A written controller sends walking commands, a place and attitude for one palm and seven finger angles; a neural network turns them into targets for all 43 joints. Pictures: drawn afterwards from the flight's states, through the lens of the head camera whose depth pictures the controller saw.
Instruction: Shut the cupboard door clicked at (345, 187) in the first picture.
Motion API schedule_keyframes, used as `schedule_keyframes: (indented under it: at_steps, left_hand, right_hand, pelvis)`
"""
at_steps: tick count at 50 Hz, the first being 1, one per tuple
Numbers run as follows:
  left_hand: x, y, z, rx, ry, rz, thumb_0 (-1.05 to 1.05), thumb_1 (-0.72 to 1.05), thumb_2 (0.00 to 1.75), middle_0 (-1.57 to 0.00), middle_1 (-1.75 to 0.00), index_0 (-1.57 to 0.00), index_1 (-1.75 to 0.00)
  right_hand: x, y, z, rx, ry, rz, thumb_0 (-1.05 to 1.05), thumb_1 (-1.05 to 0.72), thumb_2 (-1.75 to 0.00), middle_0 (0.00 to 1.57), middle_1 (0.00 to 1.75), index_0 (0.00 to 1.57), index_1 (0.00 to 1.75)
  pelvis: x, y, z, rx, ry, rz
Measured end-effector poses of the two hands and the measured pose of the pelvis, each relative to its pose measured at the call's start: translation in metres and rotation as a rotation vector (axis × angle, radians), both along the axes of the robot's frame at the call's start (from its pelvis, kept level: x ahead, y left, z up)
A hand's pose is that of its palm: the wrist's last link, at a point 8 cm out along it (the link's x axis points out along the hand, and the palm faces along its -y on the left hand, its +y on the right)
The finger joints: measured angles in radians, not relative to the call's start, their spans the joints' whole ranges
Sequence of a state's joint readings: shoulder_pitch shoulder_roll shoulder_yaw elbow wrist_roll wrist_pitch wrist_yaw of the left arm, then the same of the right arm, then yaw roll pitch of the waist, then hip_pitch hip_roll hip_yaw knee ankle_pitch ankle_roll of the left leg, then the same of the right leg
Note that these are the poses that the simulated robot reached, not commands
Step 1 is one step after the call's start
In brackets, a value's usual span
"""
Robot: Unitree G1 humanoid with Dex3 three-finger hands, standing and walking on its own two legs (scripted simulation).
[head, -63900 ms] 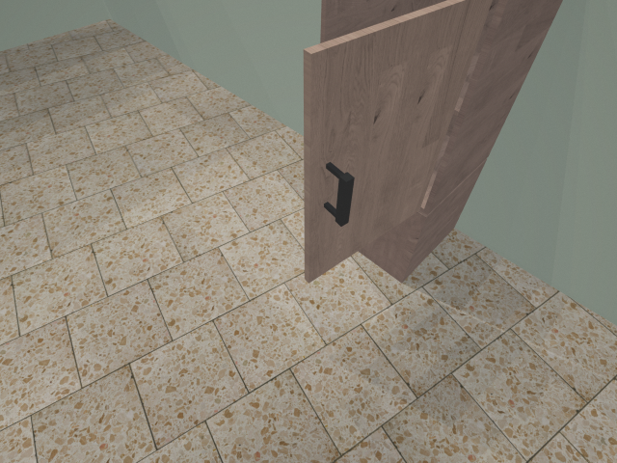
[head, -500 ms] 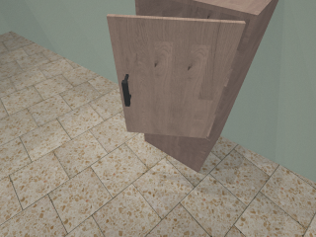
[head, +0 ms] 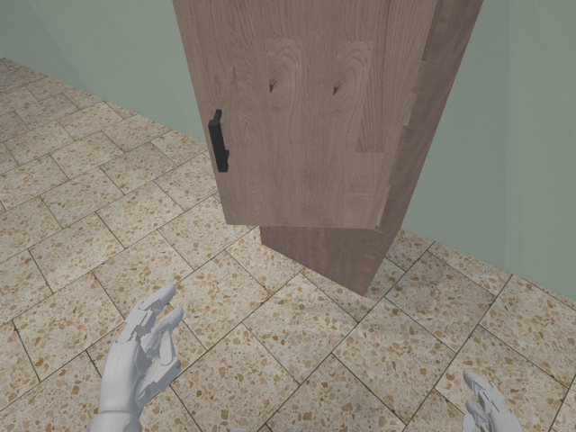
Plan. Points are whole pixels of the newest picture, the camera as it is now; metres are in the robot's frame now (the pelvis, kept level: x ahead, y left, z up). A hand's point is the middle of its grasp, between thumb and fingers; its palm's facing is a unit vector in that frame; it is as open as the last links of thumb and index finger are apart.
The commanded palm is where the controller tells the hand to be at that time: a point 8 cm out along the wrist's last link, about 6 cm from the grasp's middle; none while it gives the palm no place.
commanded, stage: raise the hand and make a fist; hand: left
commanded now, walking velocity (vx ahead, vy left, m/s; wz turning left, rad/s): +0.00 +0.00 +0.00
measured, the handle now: (220, 141) +0.67 +0.16 +0.02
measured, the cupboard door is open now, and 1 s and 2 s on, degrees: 30 30 30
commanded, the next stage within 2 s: bring the fist close to the handle in 1.66 s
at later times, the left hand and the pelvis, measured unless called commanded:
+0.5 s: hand (178, 396) +0.19 +0.15 -0.02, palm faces -0.11 -0.99 -0.01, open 4.5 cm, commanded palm +0.16 +0.22 -0.01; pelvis -0.03 +0.00 -0.08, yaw -1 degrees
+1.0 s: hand (146, 383) +0.20 +0.19 -0.01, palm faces -0.04 -1.00 -0.04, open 3.1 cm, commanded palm +0.18 +0.25 +0.00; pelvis -0.01 +0.02 -0.06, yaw +0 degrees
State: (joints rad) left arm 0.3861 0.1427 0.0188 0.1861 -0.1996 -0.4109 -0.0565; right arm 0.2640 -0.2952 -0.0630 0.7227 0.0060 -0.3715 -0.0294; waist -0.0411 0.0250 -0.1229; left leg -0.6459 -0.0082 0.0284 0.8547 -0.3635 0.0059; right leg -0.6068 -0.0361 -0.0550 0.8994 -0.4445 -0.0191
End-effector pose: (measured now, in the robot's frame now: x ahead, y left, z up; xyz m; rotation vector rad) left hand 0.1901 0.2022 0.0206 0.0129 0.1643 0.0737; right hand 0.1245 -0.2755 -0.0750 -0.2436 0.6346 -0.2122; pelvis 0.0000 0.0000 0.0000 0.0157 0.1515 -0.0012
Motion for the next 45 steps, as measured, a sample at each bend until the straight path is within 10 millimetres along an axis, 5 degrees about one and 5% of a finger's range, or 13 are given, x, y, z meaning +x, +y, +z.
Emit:
schedule_keyframes:
  at_steps: [4, 9, 12, 15, 20, 25, 31, 38, 45]
  left_hand:
    - [-0.003, -0.023, -0.013, -0.066, -0.253, -0.162, 0.02, 0.94, 0.90, -0.34, -0.46, -0.34, -0.45]
    - [-0.040, -0.011, -0.058, -0.061, -0.084, -0.133, 0.02, 0.91, 0.90, -0.44, -0.55, -0.43, -0.55]
    - [-0.058, 0.007, -0.061, -0.013, -0.030, -0.064, 0.02, 0.91, 0.90, -0.49, -0.61, -0.49, -0.61]
    - [-0.061, 0.017, -0.043, 0.029, -0.112, -0.041, 0.02, 0.91, 0.90, -0.54, -0.67, -0.54, -0.67]
    - [-0.036, 0.009, -0.030, 0.015, -0.191, -0.137, 0.02, 0.91, 0.90, -0.63, -0.77, -0.63, -0.77]
    - [-0.018, 0.006, -0.042, -0.012, -0.057, -0.183, 0.02, 0.90, 0.90, -0.72, -0.87, -0.72, -0.87]
    - [-0.017, 0.026, -0.031, 0.018, -0.071, -0.101, 0.02, 0.90, 0.90, -0.83, -0.99, -0.83, -0.99]
    - [-0.016, 0.031, -0.032, 0.012, -0.105, -0.129, 0.02, 0.91, 0.90, -0.96, -1.13, -0.96, -1.13]
    - [-0.014, 0.039, -0.030, 0.011, -0.118, -0.117, 0.02, 0.90, 0.90, -1.09, -1.27, -1.09, -1.27]
  right_hand:
    - [0.048, -0.001, 0.004, -0.041, -0.147, 0.070, 0.02, -0.91, -0.90, 0.20, 0.30, 0.20, 0.30]
    - [0.092, 0.022, -0.007, -0.014, -0.217, 0.135, 0.01, -0.91, -0.90, 0.19, 0.30, 0.20, 0.30]
    - [0.101, 0.045, -0.019, 0.019, -0.212, 0.184, 0.01, -0.91, -0.90, 0.19, 0.30, 0.20, 0.30]
    - [0.097, 0.066, -0.036, 0.053, -0.177, 0.229, 0.01, -0.90, -0.90, 0.20, 0.30, 0.20, 0.30]
    - [0.067, 0.083, -0.068, 0.111, -0.063, 0.220, 0.01, -0.90, -0.90, 0.20, 0.30, 0.21, 0.30]
    - [0.024, 0.075, -0.080, 0.128, 0.061, 0.106, 0.01, -0.90, -0.90, 0.20, 0.30, 0.21, 0.30]
    - [-0.007, 0.050, -0.072, 0.066, 0.124, 0.015, 0.01, -0.90, -0.90, 0.20, 0.30, 0.21, 0.30]
    - [0.000, 0.032, -0.058, -0.013, 0.097, 0.005, 0.01, -0.90, -0.90, 0.20, 0.30, 0.21, 0.30]
    - [0.031, 0.046, -0.042, -0.014, 0.021, 0.053, 0.01, -0.90, -0.90, 0.20, 0.30, 0.20, 0.30]
  pelvis:
    - [-0.008, -0.004, -0.037, 0.007, 0.063, -0.018]
    - [-0.015, -0.006, -0.068, -0.008, 0.077, -0.006]
    - [-0.017, -0.006, -0.075, -0.030, 0.090, 0.006]
    - [-0.021, -0.006, -0.080, -0.054, 0.106, 0.019]
    - [-0.028, -0.002, -0.083, -0.072, 0.127, 0.022]
    - [-0.026, 0.002, -0.076, -0.063, 0.132, 0.005]
    - [-0.021, 0.008, -0.067, -0.058, 0.127, -0.005]
    - [-0.018, 0.014, -0.066, -0.060, 0.129, -0.002]
    - [-0.016, 0.017, -0.064, -0.068, 0.125, 0.002]
